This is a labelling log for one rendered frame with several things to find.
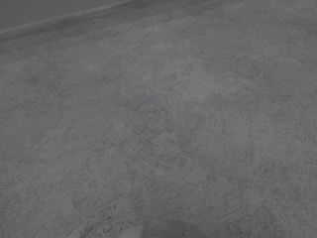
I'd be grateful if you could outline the left robot thigh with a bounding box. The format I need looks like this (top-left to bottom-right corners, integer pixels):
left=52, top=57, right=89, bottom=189
left=119, top=227, right=152, bottom=238

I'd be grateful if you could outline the robot left hand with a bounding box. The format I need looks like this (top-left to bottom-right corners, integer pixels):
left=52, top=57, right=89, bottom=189
left=67, top=224, right=93, bottom=238

